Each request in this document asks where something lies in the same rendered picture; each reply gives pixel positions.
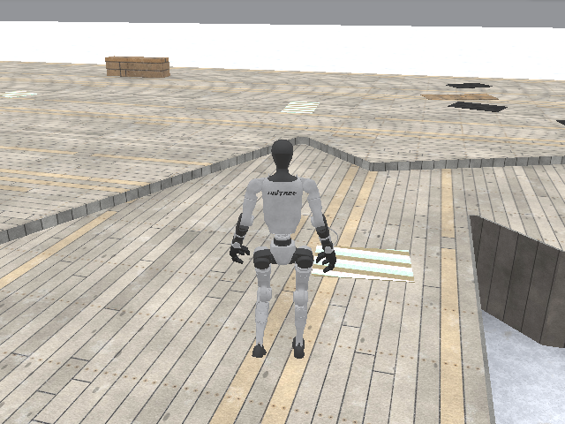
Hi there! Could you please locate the left robot upper arm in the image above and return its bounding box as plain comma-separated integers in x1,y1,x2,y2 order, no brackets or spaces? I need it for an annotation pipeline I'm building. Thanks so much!
240,178,264,227

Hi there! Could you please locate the robot right forearm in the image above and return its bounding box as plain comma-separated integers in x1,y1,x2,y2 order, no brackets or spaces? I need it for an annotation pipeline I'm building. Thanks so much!
316,214,334,254

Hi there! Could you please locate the robot right thigh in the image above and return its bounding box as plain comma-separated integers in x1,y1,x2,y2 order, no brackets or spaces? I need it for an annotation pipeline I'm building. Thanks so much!
293,246,313,307

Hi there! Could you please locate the robot head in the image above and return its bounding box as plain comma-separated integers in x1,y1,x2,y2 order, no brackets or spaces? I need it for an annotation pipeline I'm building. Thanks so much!
267,140,298,182

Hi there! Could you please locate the robot left hand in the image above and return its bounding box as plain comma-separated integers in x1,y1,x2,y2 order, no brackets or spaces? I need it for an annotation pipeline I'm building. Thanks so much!
230,246,250,264

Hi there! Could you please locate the robot left forearm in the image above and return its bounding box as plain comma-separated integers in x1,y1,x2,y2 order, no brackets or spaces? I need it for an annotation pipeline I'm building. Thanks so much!
231,213,249,248

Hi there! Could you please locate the right robot upper arm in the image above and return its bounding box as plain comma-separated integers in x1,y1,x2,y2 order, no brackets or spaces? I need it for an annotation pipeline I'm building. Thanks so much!
301,178,325,228

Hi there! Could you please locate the robot right hand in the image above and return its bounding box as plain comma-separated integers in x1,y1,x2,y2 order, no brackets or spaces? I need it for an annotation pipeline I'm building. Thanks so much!
316,250,336,273

